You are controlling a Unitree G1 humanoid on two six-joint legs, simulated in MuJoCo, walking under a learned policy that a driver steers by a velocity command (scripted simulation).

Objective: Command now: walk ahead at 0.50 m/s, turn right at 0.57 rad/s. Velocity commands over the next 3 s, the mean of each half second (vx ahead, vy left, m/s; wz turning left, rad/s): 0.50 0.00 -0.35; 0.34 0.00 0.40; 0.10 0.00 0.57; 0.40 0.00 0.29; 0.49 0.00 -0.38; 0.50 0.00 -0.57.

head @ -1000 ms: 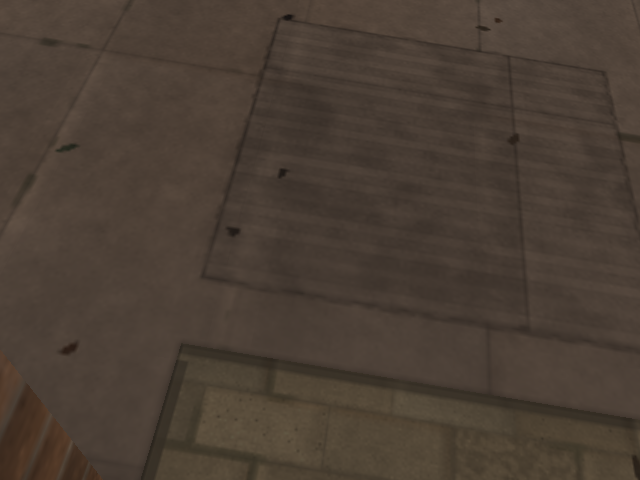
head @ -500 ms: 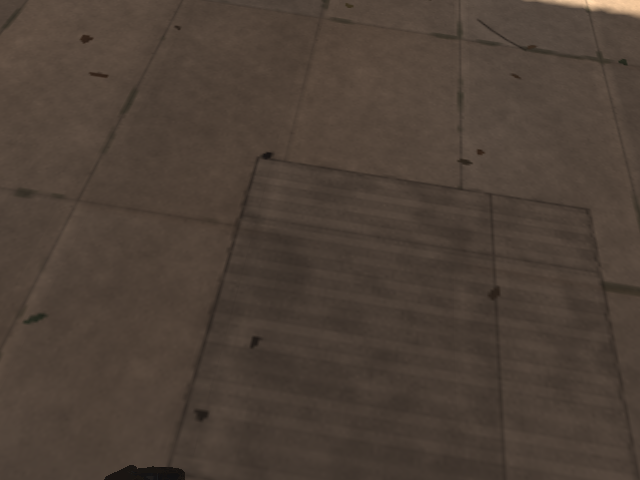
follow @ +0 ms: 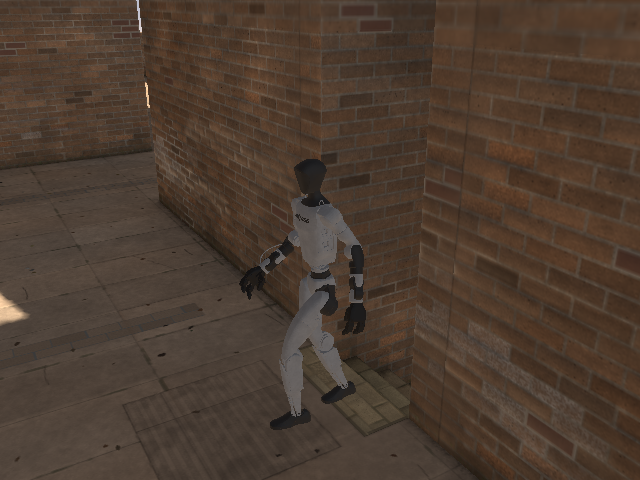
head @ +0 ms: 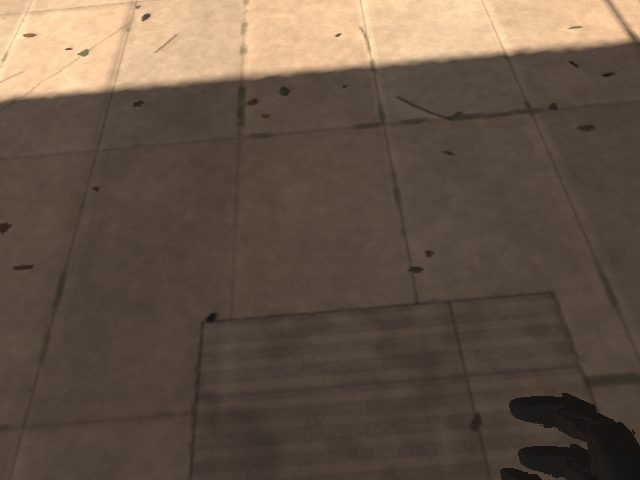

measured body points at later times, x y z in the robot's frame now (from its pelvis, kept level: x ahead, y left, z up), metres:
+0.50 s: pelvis +0.28 -0.04 +0.00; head +0.29 -0.06 +0.45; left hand +0.52 +0.14 -0.08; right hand +0.18 -0.29 -0.14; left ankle +0.18 +0.11 -0.73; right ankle +0.35 -0.16 -0.73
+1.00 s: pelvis +0.50 -0.06 -0.02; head +0.54 -0.05 +0.43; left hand +0.52 +0.21 -0.15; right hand +0.68 -0.30 -0.12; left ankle +0.60 +0.00 -0.73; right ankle +0.36 -0.17 -0.69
